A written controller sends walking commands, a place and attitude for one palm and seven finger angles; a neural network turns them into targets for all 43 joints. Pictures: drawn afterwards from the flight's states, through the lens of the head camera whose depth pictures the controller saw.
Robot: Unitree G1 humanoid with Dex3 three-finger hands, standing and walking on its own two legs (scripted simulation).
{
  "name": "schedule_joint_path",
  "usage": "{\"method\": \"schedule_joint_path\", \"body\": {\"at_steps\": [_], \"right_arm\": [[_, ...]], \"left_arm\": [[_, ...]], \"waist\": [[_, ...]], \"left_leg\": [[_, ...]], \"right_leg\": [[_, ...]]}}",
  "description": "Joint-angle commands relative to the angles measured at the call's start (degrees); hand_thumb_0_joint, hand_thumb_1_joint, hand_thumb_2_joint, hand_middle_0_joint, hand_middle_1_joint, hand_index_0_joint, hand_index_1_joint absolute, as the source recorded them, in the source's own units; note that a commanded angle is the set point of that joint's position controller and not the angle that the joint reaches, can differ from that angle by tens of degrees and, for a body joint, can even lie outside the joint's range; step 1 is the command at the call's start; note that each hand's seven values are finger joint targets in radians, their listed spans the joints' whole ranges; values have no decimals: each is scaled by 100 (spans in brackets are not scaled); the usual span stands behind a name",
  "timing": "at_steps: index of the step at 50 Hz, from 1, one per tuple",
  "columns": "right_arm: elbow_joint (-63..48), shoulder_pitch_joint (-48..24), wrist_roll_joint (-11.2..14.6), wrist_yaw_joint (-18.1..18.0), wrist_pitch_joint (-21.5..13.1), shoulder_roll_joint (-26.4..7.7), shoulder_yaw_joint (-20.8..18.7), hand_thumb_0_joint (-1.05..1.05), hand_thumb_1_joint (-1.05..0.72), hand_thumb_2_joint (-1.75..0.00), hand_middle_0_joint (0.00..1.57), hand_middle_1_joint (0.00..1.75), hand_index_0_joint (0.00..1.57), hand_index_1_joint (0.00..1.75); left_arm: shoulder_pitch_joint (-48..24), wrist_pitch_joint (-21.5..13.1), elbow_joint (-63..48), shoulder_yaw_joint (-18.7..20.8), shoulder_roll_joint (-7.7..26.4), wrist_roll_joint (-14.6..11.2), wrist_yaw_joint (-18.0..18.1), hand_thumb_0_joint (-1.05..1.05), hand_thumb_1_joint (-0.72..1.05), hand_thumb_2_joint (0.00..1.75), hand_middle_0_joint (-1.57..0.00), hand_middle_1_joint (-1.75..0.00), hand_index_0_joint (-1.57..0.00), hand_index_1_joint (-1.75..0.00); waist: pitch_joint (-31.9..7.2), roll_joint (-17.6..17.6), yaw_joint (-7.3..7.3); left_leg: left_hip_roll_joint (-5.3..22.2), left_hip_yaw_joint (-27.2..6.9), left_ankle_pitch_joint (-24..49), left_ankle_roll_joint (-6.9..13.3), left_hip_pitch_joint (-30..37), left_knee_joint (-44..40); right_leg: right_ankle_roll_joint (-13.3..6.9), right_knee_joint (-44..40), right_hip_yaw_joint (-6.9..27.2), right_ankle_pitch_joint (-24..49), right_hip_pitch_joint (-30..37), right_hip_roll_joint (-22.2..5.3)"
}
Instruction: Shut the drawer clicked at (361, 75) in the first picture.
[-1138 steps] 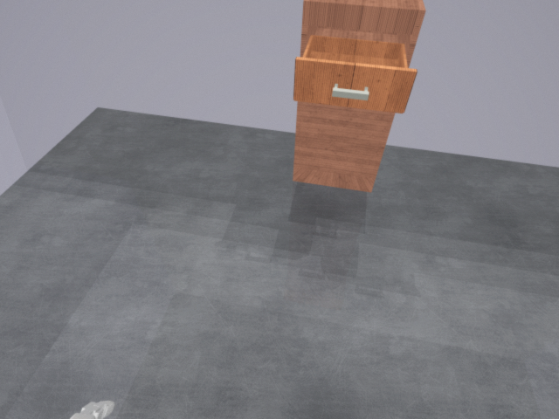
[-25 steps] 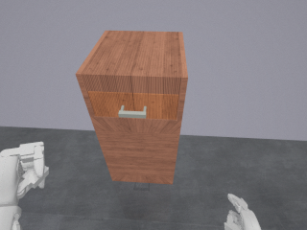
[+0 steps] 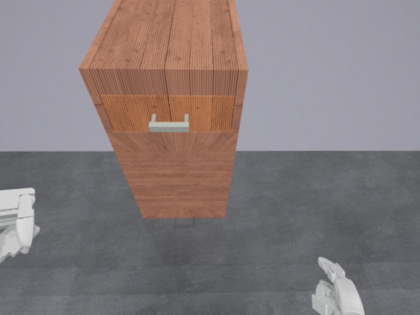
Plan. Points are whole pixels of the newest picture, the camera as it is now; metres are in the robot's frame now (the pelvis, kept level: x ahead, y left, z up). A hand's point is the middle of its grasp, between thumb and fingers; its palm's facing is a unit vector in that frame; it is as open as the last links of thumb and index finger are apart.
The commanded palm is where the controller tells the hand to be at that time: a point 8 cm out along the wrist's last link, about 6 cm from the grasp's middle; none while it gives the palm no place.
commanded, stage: step back with the hand held close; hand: left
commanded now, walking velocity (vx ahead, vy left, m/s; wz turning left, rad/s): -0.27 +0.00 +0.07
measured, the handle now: (169, 122) +0.61 +0.17 -0.05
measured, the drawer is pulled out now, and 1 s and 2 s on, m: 0.00 0.00 0.00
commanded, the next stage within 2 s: stop stepping back and stand still in 0.72 s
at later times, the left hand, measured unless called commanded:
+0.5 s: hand out of the picture +0.12 +0.27 +0.17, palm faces +0.40 -0.76 -0.51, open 3.3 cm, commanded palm +0.05 +0.30 +0.18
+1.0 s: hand out of the picture -0.03 +0.24 +0.17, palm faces +0.46 -0.79 -0.40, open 3.2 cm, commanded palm -0.06 +0.26 +0.18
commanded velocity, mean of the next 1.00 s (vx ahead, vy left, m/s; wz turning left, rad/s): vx -0.23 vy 0.03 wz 0.04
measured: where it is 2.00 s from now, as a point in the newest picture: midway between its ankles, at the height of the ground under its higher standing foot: outside the picture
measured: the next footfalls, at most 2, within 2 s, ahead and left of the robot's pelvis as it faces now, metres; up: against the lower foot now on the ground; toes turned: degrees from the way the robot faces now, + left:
right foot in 0.68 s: -0.28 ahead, -0.10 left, +0.00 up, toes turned -2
left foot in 1.00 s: -0.11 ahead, +0.08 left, +0.00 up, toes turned -2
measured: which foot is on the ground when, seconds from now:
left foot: down 0.00-0.80, up 0.82-0.98, down 1.00-1.00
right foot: down 0.00-0.32, up 0.34-0.66, down 0.68-1.00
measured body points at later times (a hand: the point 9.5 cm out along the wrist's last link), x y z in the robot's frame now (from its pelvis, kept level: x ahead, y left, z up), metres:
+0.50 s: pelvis -0.07 +0.01 +0.00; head -0.03 +0.04 +0.44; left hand +0.09 +0.31 +0.20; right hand +0.10 -0.22 -0.08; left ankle +0.05 +0.05 -0.74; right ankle -0.20 -0.13 -0.69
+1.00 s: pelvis -0.21 -0.01 -0.01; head -0.25 -0.01 +0.44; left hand -0.06 +0.28 +0.19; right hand -0.08 -0.28 -0.10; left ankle -0.15 +0.08 -0.74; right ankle -0.32 -0.10 -0.74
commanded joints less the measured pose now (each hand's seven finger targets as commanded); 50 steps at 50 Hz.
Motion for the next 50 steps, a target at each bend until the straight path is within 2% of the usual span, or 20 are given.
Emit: {"method": "schedule_joint_path", "body": {"at_steps": [1, 6, 12, 14, 16, 19, 22, 26, 29, 32, 35, 37, 38, 39, 40, 41, 42, 43, 45, 50], "right_arm": [[-848, -480, -45, -83, -370, -777, -314, 0, -90, -90, 20, 30, 20, 30], [-861, -461, -49, -114, -435, -774, -314, 0, -90, -90, 20, 30, 20, 30], [-796, -400, -143, -100, -518, -730, -306, 0, -90, -90, 20, 30, 20, 30], [-794, -373, -145, -107, -544, -745, -271, 0, -90, -90, 20, 30, 20, 30], [-828, -438, -147, -141, -606, -815, -289, 0, -90, -90, 20, 30, 20, 30], [-824, -507, -218, -137, -700, -770, -340, 0, -90, -90, 20, 30, 20, 30], [-745, -472, -236, -74, -786, -702, -384, 0, -90, -90, 20, 30, 20, 30], [-352, -274, -256, 41, -932, -598, -354, 0, -90, -90, 20, 30, 20, 30], [-82, -129, -293, 103, -955, -594, -361, 0, -90, -90, 20, 30, 20, 30], [-84, -68, -297, 230, -866, -557, -362, 0, -90, -90, 20, 30, 20, 30], [-458, -444, -288, 243, -867, -611, -336, 0, -90, -90, 20, 30, 20, 30], [-688, -627, -251, 293, -723, -557, -282, 0, -90, -90, 20, 30, 20, 30], [-786, -682, -162, 293, -575, -431, -236, 0, -90, -90, 20, 30, 20, 30], [-795, -686, 35, 233, -437, -405, -210, 0, -90, -90, 20, 30, 20, 30], [-796, -976, 140, 180, -425, -536, -264, 0, -90, -90, 20, 30, 20, 30], [-602, -993, 113, 175, -437, -543, -308, 0, -90, -90, 20, 30, 20, 30], [-592, -1021, 85, 166, -422, -408, -267, 0, -90, -90, 20, 30, 20, 30], [-574, -916, 28, 114, -333, -257, -175, 0, -90, -90, 20, 30, 20, 30], [-425, -769, 13, -52, -457, -388, -91, 0, -90, -90, 20, 30, 20, 30], [-212, -307, 86, -229, -782, -744, -241, 0, -90, -90, 20, 30, 20, 30]], "left_arm": [[138, -294, -683, 591, 586, 9, 115, 0, 90, 90, -140, -160, -140, -160], [-145, -349, -600, 495, 504, 90, 113, 0, 90, 90, -140, -160, -140, -160], [-449, -537, -1170, 549, 790, 128, 223, 0, 90, 90, -140, -160, -140, -160], [-402, -611, -1230, 494, 723, 169, 249, 0, 90, 90, -140, -160, -140, -160], [-297, -653, -1251, 678, 766, 262, 254, 0, 90, 90, -140, -160, -140, -160], [-306, -664, -1238, 968, 899, 354, 221, 0, 90, 90, -140, -160, -140, -160], [-30, -642, -1127, 1016, 848, 223, 207, 0, 90, 90, -140, -160, -140, -160], [173, -674, -1271, 549, 591, -36, 125, 0, 90, 90, -140, -160, -140, -160], [-8, -837, -1619, 543, 759, -68, 114, 0, 90, 90, -140, -160, -140, -160], [-61, -920, -1885, 814, 1132, -66, 59, 0, 90, 90, -140, -160, -140, -160], [180, -883, -2012, 1341, 1520, -214, 32, 0, 90, 90, -140, -160, -140, -160], [686, -806, -1977, 1808, 1693, -381, 8, 0, 90, 90, -140, -160, -140, -160], [856, -853, -1810, 1918, 1632, -431, -36, 0, 90, 90, -140, -160, -140, -160], [905, -884, -1662, 1872, 1567, -463, -31, 0, 90, 90, -140, -160, -140, -160], [1028, -828, -1286, 1852, 1455, -477, -12, 0, 90, 90, -140, -160, -140, -160], [874, -792, -1039, 1714, 1328, -420, 26, 0, 90, 90, -140, -160, -140, -160], [1005, -651, -760, 1897, 1273, -313, 13, 0, 90, 90, -140, -160, -140, -160], [829, -451, -656, 1414, 934, -248, -30, 0, 90, 90, -140, -160, -140, -160], [-52, -305, -365, 882, 765, -117, 127, 0, 90, 90, -140, -160, -140, -160], [-1619, -178, 339, -127, 383, 140, 288, 0, 90, 90, -140, -160, -140, -160]], "waist": [[-793, 405, -73], [-463, -198, -138], [-521, -158, -215], [-568, 349, -227], [-796, 1032, -149], [-865, 1269, -47], [-843, 673, -42], [-1407, 741, -43], [-2119, 991, 14], [-2779, 1131, -26], [-2945, 1289, 50], [-2855, 844, 220], [-2510, -44, 172], [-1898, -1342, 9], [-1101, -1753, 130], [-616, -1127, 6], [-651, -901, -41], [-534, -251, -125], [-195, 179, -237], [116, -1131, -203]], "left_leg": [[1178, -1372, -645, -14, -718, -1051], [988, -1452, -2172, 6, -1432, -948], [630, -1286, -1630, -197, -278, -274], [849, -1584, -1718, -142, -462, -795], [1403, -2083, -2607, 93, -1585, -1690], [2020, -2468, -3573, 365, -2705, -2319], [1909, -2144, -2582, 296, -1824, -1961], [1537, -1771, -1101, -363, 609, -1938], [1430, -1421, 2077, -798, 2443, -1250], [1265, -1031, 4482, -568, 3900, -471], [1496, -1092, 3378, -402, 3108, -869], [1418, -1011, 1813, -564, 1950, -883], [1006, -664, 750, -592, 1918, -27], [479, -580, -185, -669, 1505, 1289], [41, -607, -1040, -740, 380, 2627], [150, -831, -1244, -718, -487, 3283], [312, -824, -1114, -630, -620, 2987], [405, -725, -807, -609, -789, 2421], [226, -284, -338, -552, -27, 1412], [378, -658, 93, -105, 721, 377]], "right_leg": [[74, 470, 346, 747, 861, -128], [15, 105, 720, 181, 746, -265], [-156, -913, 984, -921, -591, -552], [-48, -424, 590, -365, -250, -292], [131, 886, 142, 351, 1046, 160], [155, 2555, 63, -325, 1752, 380], [67, 2260, -4, -998, 1032, 342], [-77, 617, -317, -1856, -41, 298], [-68, -646, -292, -1215, -282, 231], [143, -594, -259, -564, -705, 280], [99, 119, -244, -1504, -206, 261], [19, -545, -283, -1140, 437, 96], [-59, -1420, 89, -268, 23, -422], [-119, -1846, 1004, 360, -951, -1398], [-305, -1794, 1395, 805, -1293, -1978], [-266, -1363, 909, 1503, -1134, -1960], [-229, -989, 904, 2007, -1021, -1756], [-327, -690, 662, 2297, -586, -1569], [-247, -654, 432, 2753, -625, -1231], [649, -432, 518, 2772, -521, -996]]}}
